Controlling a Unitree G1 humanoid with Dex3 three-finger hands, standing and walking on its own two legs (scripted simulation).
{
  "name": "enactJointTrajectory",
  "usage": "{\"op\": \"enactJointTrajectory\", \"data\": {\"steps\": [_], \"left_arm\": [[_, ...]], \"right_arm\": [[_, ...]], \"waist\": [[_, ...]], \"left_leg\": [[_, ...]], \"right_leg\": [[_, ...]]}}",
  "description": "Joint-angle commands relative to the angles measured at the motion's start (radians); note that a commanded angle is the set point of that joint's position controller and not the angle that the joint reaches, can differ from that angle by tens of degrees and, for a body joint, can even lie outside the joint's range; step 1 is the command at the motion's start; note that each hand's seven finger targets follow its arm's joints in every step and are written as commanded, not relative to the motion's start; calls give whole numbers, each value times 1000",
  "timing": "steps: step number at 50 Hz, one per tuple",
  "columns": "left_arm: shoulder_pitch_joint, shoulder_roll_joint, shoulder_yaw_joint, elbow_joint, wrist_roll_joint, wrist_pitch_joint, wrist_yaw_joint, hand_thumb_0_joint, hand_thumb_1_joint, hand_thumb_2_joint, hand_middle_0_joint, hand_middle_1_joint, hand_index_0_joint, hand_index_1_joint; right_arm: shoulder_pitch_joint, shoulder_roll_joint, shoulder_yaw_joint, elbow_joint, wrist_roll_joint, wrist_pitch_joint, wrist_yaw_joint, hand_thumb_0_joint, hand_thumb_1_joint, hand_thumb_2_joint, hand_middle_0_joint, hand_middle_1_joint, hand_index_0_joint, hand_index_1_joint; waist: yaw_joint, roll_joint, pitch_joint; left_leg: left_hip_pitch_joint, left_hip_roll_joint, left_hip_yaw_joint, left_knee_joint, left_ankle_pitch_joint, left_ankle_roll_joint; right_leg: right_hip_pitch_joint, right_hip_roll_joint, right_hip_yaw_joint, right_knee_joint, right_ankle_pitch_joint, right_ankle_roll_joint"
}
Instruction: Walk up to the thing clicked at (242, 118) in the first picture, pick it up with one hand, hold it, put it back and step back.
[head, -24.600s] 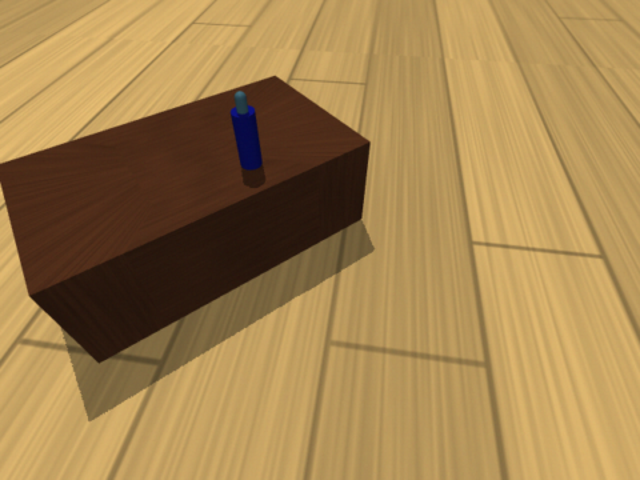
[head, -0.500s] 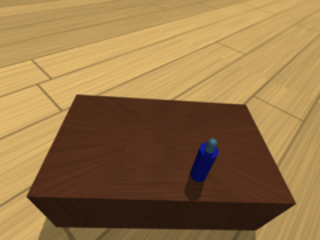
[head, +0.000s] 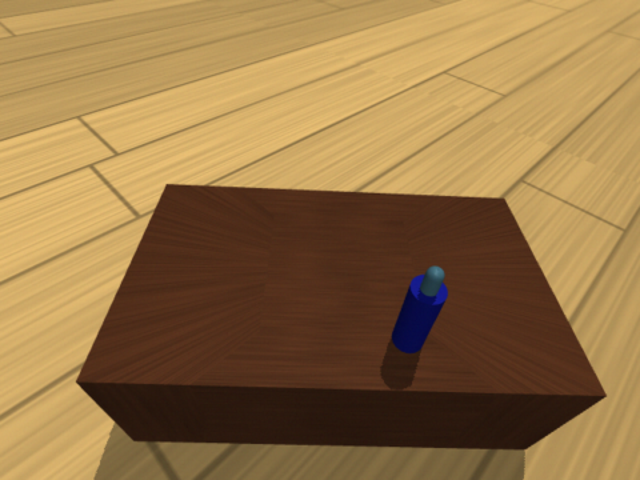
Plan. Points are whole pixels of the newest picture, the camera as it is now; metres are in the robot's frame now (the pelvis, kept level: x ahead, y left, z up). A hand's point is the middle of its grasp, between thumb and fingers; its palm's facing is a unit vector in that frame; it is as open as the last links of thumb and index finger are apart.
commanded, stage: home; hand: right
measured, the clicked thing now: (420, 308) +0.52 -0.20 -0.22
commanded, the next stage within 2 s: stand in 0.44 s
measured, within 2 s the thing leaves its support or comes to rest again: neither
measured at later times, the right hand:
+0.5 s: hand out of the picture +0.09 -0.26 -0.15, palm faces -0.02 +0.93 -0.37, open 17.4 cm
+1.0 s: hand out of the picture +0.10 -0.26 -0.15, palm faces -0.03 +0.93 -0.37, open 9.1 cm
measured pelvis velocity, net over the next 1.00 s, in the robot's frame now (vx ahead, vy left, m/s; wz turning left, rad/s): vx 0.02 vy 0.00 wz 0.01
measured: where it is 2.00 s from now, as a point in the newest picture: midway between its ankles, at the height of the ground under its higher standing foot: outside the picture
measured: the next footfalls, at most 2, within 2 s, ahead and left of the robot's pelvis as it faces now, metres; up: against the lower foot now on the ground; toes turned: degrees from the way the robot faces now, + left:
none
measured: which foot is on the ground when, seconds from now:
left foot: down 0.00-1.00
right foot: down 0.00-1.00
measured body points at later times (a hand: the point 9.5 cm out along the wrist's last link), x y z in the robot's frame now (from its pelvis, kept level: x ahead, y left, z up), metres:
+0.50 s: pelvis +0.02 +0.00 +0.00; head +0.02 +0.01 +0.45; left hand +0.08 +0.28 -0.15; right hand +0.09 -0.30 -0.12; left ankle +0.02 +0.10 -0.75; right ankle +0.02 -0.15 -0.75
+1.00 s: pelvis +0.02 +0.00 +0.00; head +0.03 +0.01 +0.45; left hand +0.09 +0.29 -0.14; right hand +0.10 -0.30 -0.12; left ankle +0.02 +0.10 -0.75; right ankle +0.02 -0.15 -0.75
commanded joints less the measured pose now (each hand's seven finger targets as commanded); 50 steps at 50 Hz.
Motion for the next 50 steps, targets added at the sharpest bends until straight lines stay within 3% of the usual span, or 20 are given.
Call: {"op": "enactJointTrajectory", "data": {"steps": [1,7,14,16,18,21,27,29,30,38,45,50], "left_arm": [[-44,170,31,-58,-1,-24,13,0,897,902,-201,-301,-200,-301],[-50,171,29,-57,-7,-31,17,0,897,902,-201,-302,-200,-302],[-60,168,31,-48,-13,-27,16,0,897,902,-201,-301,-200,-302],[-51,163,30,-45,-10,-26,13,0,897,902,-201,-301,-200,-301],[-77,176,37,-54,-11,-26,15,0,897,902,-201,-301,-200,-302],[-79,174,37,-51,-12,-26,12,0,897,902,-201,-301,-200,-301],[-103,181,42,-62,-14,-30,13,0,897,902,-201,-301,-200,-301],[-100,176,40,-60,-15,-30,12,0,900,900,-200,-300,-200,-301],[-106,175,39,-62,-13,-29,12,0,900,900,-200,-300,-200,-301],[-119,188,45,-58,-16,-28,9,0,900,900,-200,-300,-200,-301],[-115,186,43,-61,-16,-32,7,0,900,900,-200,-300,-200,-301],[-116,190,42,-66,-16,-31,7,0,900,900,-200,-300,-200,-301]], "right_arm": [[-64,-222,-40,-68,-1,-22,-14,0,553,-50,51,51,51,51],[-57,-224,-37,-61,4,-26,-12,0,533,-61,53,54,53,54],[-56,-221,-32,-50,6,-23,-14,0,557,-48,51,51,51,51],[-64,-222,-31,-51,5,-23,-14,0,557,-48,51,51,51,51],[-60,-222,-32,-54,4,-24,-15,0,564,-43,50,49,50,49],[-68,-223,-33,-54,4,-25,-13,0,547,-54,52,52,52,52],[-71,-233,-37,-57,6,-31,-16,0,557,-48,51,51,51,51],[-74,-234,-37,-55,6,-31,-17,0,397,-208,200,211,200,211],[-76,-236,-37,-55,6,-31,-16,0,317,-288,200,291,200,291],[-79,-237,-37,-53,3,-28,-14,0,-323,-900,200,300,200,300],[-83,-243,-39,-55,5,-31,-11,0,-883,-900,200,300,200,300],[-82,-247,-42,-54,4,-32,-12,0,-900,-900,200,300,200,300]], "waist": [[-13,26,10],[-20,24,-39],[-18,45,-18],[-13,50,11],[-17,47,-10],[-15,41,3],[-19,51,-63],[-14,48,-58],[-16,48,-60],[-14,58,-21],[-14,55,-41],[-15,61,-62]], "left_leg": [[-42,115,-140,-106,-117,3],[28,124,-129,-70,84,8],[9,128,-131,-83,92,4],[-6,121,-132,-97,21,-1],[-9,125,-128,-96,50,1],[-12,124,-132,-102,35,-3],[45,136,-127,-79,196,-2],[43,137,-125,-79,205,-2],[46,136,-125,-81,207,-5],[6,131,-129,-107,98,-6],[35,133,-133,-102,138,-6],[50,137,-129,-94,176,-4]], "right_leg": [[-41,-60,75,-76,-57,-43],[-11,-74,73,-75,66,-48],[20,-75,68,-76,75,-47],[-3,-68,63,-88,42,-46],[27,-78,71,-80,71,-52],[15,-71,65,-88,35,-47],[56,-83,59,-68,152,-51],[60,-83,56,-73,159,-50],[54,-82,56,-74,162,-50],[52,-85,60,-91,89,-52],[40,-82,52,-88,88,-51],[50,-88,55,-81,128,-57]]}}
